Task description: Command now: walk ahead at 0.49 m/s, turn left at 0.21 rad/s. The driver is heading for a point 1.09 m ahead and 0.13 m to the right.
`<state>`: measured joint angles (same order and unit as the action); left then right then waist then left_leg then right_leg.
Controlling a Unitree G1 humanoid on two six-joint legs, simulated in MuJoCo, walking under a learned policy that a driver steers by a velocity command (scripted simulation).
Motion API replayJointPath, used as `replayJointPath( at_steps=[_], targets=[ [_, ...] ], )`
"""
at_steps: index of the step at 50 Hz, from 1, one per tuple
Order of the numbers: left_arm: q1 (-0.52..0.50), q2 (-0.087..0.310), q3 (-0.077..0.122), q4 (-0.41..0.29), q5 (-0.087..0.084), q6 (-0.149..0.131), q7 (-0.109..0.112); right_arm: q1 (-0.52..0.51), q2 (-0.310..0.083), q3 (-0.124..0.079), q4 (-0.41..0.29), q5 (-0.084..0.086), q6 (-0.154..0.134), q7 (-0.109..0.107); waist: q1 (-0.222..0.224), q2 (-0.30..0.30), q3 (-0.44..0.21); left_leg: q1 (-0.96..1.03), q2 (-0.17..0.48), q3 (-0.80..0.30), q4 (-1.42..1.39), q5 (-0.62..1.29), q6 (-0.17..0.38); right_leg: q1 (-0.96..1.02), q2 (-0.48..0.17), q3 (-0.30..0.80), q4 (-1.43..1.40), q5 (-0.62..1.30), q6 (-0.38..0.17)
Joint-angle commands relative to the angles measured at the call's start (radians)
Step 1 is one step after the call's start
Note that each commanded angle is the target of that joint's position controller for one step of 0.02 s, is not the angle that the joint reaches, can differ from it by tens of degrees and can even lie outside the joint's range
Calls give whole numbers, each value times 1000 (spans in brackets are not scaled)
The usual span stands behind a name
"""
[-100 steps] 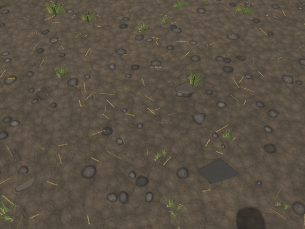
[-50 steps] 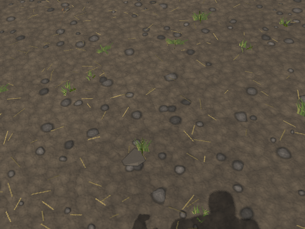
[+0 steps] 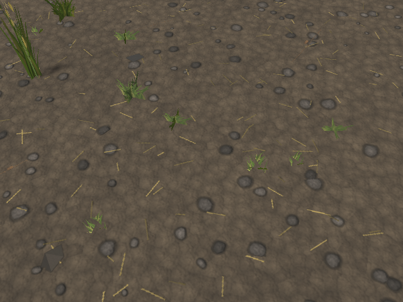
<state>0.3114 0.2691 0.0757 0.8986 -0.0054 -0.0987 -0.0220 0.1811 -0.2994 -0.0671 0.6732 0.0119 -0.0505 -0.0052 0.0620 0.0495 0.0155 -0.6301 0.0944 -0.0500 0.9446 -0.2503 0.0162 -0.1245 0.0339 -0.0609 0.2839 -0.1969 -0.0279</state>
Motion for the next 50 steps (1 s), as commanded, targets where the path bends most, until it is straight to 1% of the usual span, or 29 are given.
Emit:
replayJointPath(
  at_steps=[1, 4, 7, 8, 9, 10, 11, 12, 13, 14, 15, 16, 18, 20, 24, 28, 30, 31, 32, 33, 34, 35, 36, 37, 40, 44, 47, 49, 50],
  targets=[
    [-102, 162, 27, -78, -13, -14, 4, -30, -6, 15, -68, -3, -20, 18, -36, -115, 21, 42, 19, 16, -185, 161, -3, -55, -241, 141, -156, 221, -185],
    [-35, 192, 29, -53, -27, -3, 2, -126, -24, 16, -98, 8, -23, 30, -2, -115, 30, 85, -7, 41, -302, 224, 1, -11, -256, 126, -137, 209, -161],
    [2, 218, 31, -29, -33, 15, 4, -159, -55, 6, -121, 8, -23, 37, -13, -122, 36, 119, -32, 56, -378, 165, 33, 72, -298, 131, -79, 256, -136],
    [-5, 225, 31, -26, -34, 22, 6, -116, -70, -3, -112, 4, -23, 37, -49, -123, 13, 200, -56, 78, -414, 162, 49, 79, -291, 112, -16, 360, -120],
    [-2, 212, 24, -23, -33, 27, 8, -15, -101, -23, -81, -3, -21, 33, -103, -112, -50, 355, -86, 104, -441, 163, 71, 64, -254, 71, 119, 499, -96],
    [6, 176, 8, -26, -21, 27, 12, 140, -152, -49, -39, -5, -17, 24, -173, -89, -147, 583, -63, 73, -428, 169, 103, -31, -204, 23, 329, 495, -61],
    [68, 83, -25, -64, 4, 15, 9, 274, -264, -73, -30, -26, -10, 11, -182, 121, -306, 941, 210, -319, -443, 107, 234, -365, -95, -26, 737, 147, 10],
    [79, 74, -33, -61, -4, -4, 6, 298, -244, -64, -22, -10, -10, 18, -173, 236, -403, 1015, 317, -682, -619, -26, 319, -551, -7, 92, 947, -364, 20],
    [16, 167, -7, -73, -32, -14, 0, 241, -179, -40, -30, -8, -16, 24, -172, 141, -276, 924, 287, -596, -639, -89, 277, -652, -71, 143, 1027, -337, 4],
    [-52, 168, -8, -90, -40, -16, -1, 164, -146, -27, -43, -13, -19, 25, -148, 101, -164, 786, 250, -446, -642, 67, 250, -654, -111, 118, 1008, -261, -3],
    [-70, 154, -8, -87, -25, -9, 5, 95, -115, -16, -46, -18, -22, 30, -109, 40, -98, 653, 204, -322, -650, 282, 234, -604, -140, 106, 949, -203, 7],
    [-58, 150, -3, -77, -9, 4, 9, 50, -89, -10, -50, -21, -27, 33, -73, 36, -76, 560, 169, -231, -662, 449, 217, -531, -164, 112, 889, -176, 17],
    [-12, 107, -10, -55, -4, 33, 15, 20, -87, -11, -38, -25, -40, 33, -29, 31, -83, 462, 144, -139, -691, 634, 222, -419, -156, 100, 835, -137, 43],
    [-25, 84, -15, -59, 5, 50, 22, 9, -102, -15, -16, -26, -47, 25, -10, 28, -75, 426, 130, -66, -707, 731, 228, -398, -141, 93, 739, -72, 63],
    [-147, 57, -32, -84, 14, 50, 15, 29, -116, -17, 29, -24, -32, 5, -49, 35, -77, 425, 83, 34, -700, 709, 192, -323, -113, 76, 443, 158, 64],
    [-215, 91, -24, -103, 14, 50, 7, 60, -122, -15, 85, -17, -16, 3, -72, 41, -76, 486, 114, -1, -651, 619, 183, -284, -87, 89, 320, 174, 42],
    [-198, 102, -17, -98, 22, 45, 4, 39, -114, -13, 102, -4, -7, 0, -47, 33, -79, 498, 106, -15, -577, 539, 156, -228, -72, 77, 226, 186, 12],
    [-165, 117, -10, -82, 29, 43, 6, 54, -96, -7, 114, -1, -5, -2, -34, 13, -92, 493, 70, -13, -525, 464, 123, -150, -67, 76, 149, 290, -8],
    [-147, 167, 2, -79, 31, 44, 15, 104, -75, -1, 125, -18, -7, -4, -53, -47, -129, 463, 15, 13, -464, 310, 77, -44, -139, 143, 156, 558, -34],
    [-149, 214, 12, -83, 24, 54, 25, 212, -42, 10, 140, -38, -12, -2, -115, -164, -192, 339, -60, 50, -379, -6, 35, 126, -239, 241, 204, 572, -113],
    [-92, 200, 18, -62, -5, 75, 28, 205, -18, 20, 138, -29, -8, -9, -71, -263, -210, 182, -119, 102, -263, -226, 1, 198, -310, 384, 139, 217, -218],
    [-11, 190, 19, -43, -19, 83, 26, 117, -60, 11, 114, -7, -1, -12, -5, -261, -170, 67, -132, 93, -141, -343, -6, 190, -350, 537, 24, -176, -263],
    [14, 187, 17, -37, -5, 74, 25, 40, -97, -1, 89, 12, 7, -12, 33, -248, -125, -32, -104, 42, 36, -405, -4, 161, -385, 640, -59, -417, -274],
    [-26, 188, 14, -48, 5, 60, 26, 26, -113, -11, 82, 17, 14, -11, 13, -228, -92, -64, -68, 12, 119, -363, 4, 99, -385, 640, -83, -491, -257],
    [-146, 147, 7, -73, 4, 39, 33, 36, -91, -19, 92, -4, 2, -11, -49, -200, -66, 19, -17, 10, 56, -202, 13, -68, -310, 476, -127, -376, -181],
    [-175, 169, 19, -71, -10, 40, 36, 36, -21, -1, 121, -11, -14, -6, -63, -201, -71, 234, -45, 75, -197, -58, 0, -201, -225, 268, -149, -192, -159],
    [-126, 188, 26, -47, -23, 47, 31, 20, -38, -2, 122, -3, -18, -1, -58, -176, -70, 317, -66, 97, -347, 21, -8, -208, -241, 268, -118, -210, -167],
    [-124, 174, 21, -40, -29, 58, 29, 66, -46, -9, 143, -3, -21, -1, -93, -152, -60, 438, -89, 114, -431, 45, 0, -280, -220, 274, -66, -286, -147],
    [-131, 147, 13, -42, -26, 62, 29, 126, -53, -16, 163, 0, -21, -5, -125, -142, -61, 518, -86, 108, -463, 19, 8, -331, -194, 274, -16, -331, -125]
  ],
)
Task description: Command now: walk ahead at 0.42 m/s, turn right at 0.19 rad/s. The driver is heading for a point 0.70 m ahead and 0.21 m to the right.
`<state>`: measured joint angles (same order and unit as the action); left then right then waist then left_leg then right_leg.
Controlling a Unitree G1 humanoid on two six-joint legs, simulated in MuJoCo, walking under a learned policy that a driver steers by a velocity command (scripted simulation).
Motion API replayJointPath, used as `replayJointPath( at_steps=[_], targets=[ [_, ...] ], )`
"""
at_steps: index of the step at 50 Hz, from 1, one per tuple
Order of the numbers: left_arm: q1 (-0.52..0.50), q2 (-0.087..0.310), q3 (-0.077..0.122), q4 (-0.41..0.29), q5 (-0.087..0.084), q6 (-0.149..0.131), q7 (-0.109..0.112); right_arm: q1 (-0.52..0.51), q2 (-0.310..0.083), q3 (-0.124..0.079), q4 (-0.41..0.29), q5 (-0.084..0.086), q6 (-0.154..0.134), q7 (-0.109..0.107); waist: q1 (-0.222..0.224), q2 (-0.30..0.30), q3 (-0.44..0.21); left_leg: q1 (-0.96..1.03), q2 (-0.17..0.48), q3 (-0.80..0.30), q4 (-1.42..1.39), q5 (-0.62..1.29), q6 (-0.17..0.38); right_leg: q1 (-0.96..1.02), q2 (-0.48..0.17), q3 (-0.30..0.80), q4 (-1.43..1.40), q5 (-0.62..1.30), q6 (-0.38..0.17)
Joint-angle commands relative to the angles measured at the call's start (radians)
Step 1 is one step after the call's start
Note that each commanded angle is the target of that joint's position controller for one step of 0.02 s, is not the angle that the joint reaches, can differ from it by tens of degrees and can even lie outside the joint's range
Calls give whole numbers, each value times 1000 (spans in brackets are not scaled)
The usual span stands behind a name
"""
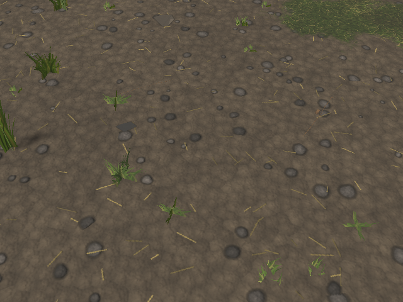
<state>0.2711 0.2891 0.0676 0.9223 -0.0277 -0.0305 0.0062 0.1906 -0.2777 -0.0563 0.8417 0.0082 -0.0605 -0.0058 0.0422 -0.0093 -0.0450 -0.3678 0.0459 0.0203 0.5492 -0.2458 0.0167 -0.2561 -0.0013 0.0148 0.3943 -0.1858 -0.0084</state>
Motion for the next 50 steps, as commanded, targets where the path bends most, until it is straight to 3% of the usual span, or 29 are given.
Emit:
replayJointPath(
  at_steps=[1, 2, 3, 4, 5, 6, 7, 10, 16, 19, 21, 23, 24, 25, 26, 27, 28, 29, 30, 31, 32, 34, 36, 40, 43, 45, 48, 49, 50],
  targets=[
    [-119, 65, 3, -79, 3, -7, -2, 200, -109, -38, 11, 4, -13, -13, -147, -18, 5, 355, 56, -79, -153, -77, 31, -302, -99, 163, 20, -352, -98],
    [-143, -35, -20, -104, 11, -18, -7, 273, -184, -54, 18, -11, -11, -25, -164, 209, -7, 461, 268, -363, -300, -303, 88, -474, 17, 26, 366, -317, -24],
    [-150, 20, -7, -142, -4, -35, -1, 291, -254, -70, 21, -32, -17, -16, -158, 305, 37, 412, 394, -621, -404, -551, 193, -626, 28, 63, 548, -351, -43],
    [-145, 93, 12, -138, -14, -43, 0, 238, -189, -55, 8, -22, -33, -15, -132, 239, 85, 396, 376, -613, -410, -585, 197, -681, -24, 131, 647, -276, -59],
    [-115, 108, 20, -120, -15, -44, -4, 179, -140, -41, -1, -10, -44, -13, -98, 209, 105, 394, 332, -514, -409, -480, 160, -699, -34, 148, 669, -184, -66],
    [-94, 98, 23, -101, -5, -42, -2, 133, -123, -36, -11, -6, -49, -10, -77, 181, 97, 385, 296, -407, -412, -350, 128, -675, -50, 146, 666, -113, -61],
    [-100, 89, 26, -97, 2, -40, -2, 113, -110, -33, -12, -8, -51, -11, -73, 163, 108, 372, 273, -313, -421, -211, 106, -654, -61, 149, 643, -45, -50],
    [-113, 36, 23, -97, 1, -26, -13, 146, -78, -26, 14, -31, -55, -15, -76, 124, 83, 345, 214, -97, -417, 91, 86, -586, -58, 110, 634, 109, -20],
    [-270, -13, 5, -180, 9, -13, -43, 188, -102, -31, 44, -23, -45, -30, -113, 98, 137, 313, 207, 97, -443, 229, 93, -494, -65, 6, 374, 272, -2],
    [-346, -23, -4, -225, 4, -12, -64, 230, -116, -37, 65, -12, -33, -29, -133, 80, 173, 399, 239, 139, -418, 296, 99, -495, -63, -37, 284, 226, -31],
    [-372, -15, -4, -251, 2, -12, -78, 235, -131, -43, 70, -1, -20, -26, -125, 83, 177, 456, 255, 168, -362, 451, 93, -466, -47, -78, 241, 144, -61],
    [-337, 18, 11, -265, 4, -11, -85, 222, -167, -53, 65, 8, -7, -31, -78, 123, 121, 486, 261, 196, -232, 854, 80, -334, 14, -141, 234, 40, -102],
    [-253, 51, 28, -252, 1, -9, -84, 215, -183, -58, 63, 8, 2, -36, -25, 147, 65, 486, 259, 206, -105, 1034, 73, -219, 55, -164, 238, -8, -127],
    [-101, 104, 57, -216, -2, -7, -78, 196, -194, -60, 57, 10, 8, -38, 59, 141, -21, 432, 238, 221, 84, 1071, 51, -6, 90, -162, 178, 37, -163],
    [66, 175, 92, -172, -1, 4, -57, 185, -191, -56, 41, 4, 1, -41, 139, 91, -108, 208, 202, 218, 346, 859, 11, 310, 48, -44, 144, 60, -208],
    [100, 276, 106, -161, -6, 6, -37, 251, -39, -11, -15, -37, -25, -21, 43, -191, -197, -267, 24, 175, 731, -156, -52, 685, -234, 475, 121, -19, -367],
    [139, 246, 88, -184, 8, -3, -33, 193, -71, -7, -45, 3, -76, -7, 73, -147, -365, -385, -70, -78, 908, -351, -51, 748, -356, 845, -71, -146, -462],
    [115, 180, 70, -171, 19, -14, -32, 70, -121, -23, -81, 42, -100, 1, 98, -97, -232, -483, -10, -120, 903, -258, -27, 674, -311, 687, -101, -73, -392],
    [48, 140, 59, -178, 9, -24, -31, 44, -119, -19, -90, 38, -109, -4, 57, -46, -124, -464, 36, -112, 816, -168, -9, 515, -260, 538, -101, 3, -350],
    [-38, 110, 49, -198, 9, -30, -33, 42, -121, -26, -78, 11, -108, -13, 4, 14, -56, -391, 68, -108, 726, -121, -13, 345, -216, 442, -116, 86, -318],
    [-90, 83, 39, -216, 18, -34, -31, 60, -132, -37, -74, -5, -96, -15, -36, 8, -23, -314, 90, -114, 669, -90, -20, 228, -182, 379, -140, 161, -307],
    [-105, 90, 39, -226, 18, -38, -24, 80, -113, -39, -87, -15, -70, -12, -73, -3, 4, -248, 97, -105, 587, -72, -46, 104, -165, 346, -179, 220, -314],
    [-84, 112, 42, -220, 16, -42, -11, 36, -87, -32, -109, -25, -55, -12, -73, -10, 35, -245, 91, -77, 475, -4, -75, 21, -146, 277, -199, 278, -311],
    [-12, 117, 41, -191, 11, -38, 2, -123, -39, -5, -148, -25, -60, 4, -1, -42, 62, -156, 38, -35, 131, 332, -74, -43, -65, 155, -187, 242, -232],
    [57, 127, 40, -163, 7, -38, -1, -207, -57, -3, -173, -3, -66, 20, 41, -59, 75, -136, 14, -44, 24, 411, -55, 18, -110, 202, -175, 138, -221],
    [86, 129, 39, -148, 5, -34, -1, -242, -83, -8, -192, -2, -69, 29, 47, -60, 84, -180, 12, -58, -21, 345, -28, 118, -155, 245, -124, 144, -215],
    [96, 145, 43, -135, 11, -23, 4, -200, -114, -18, -195, -2, -75, 35, 8, -87, 75, -143, -7, -46, -55, 203, 20, 226, -201, 284, -41, 295, -187],
    [74, 138, 40, -139, 12, -18, 5, -115, -135, -31, -172, -12, -78, 31, -44, -82, 35, -27, -36, -19, -101, 214, 48, 237, -158, 254, 69, 492, -162],
    [63, 112, 28, -152, 22, -16, 6, 10, -174, -45, -147, -31, -83, 28, -102, -58, -83, 191, 15, -53, -71, 364, 93, 182, -95, 207, 260, 548, -124]
  ],
)
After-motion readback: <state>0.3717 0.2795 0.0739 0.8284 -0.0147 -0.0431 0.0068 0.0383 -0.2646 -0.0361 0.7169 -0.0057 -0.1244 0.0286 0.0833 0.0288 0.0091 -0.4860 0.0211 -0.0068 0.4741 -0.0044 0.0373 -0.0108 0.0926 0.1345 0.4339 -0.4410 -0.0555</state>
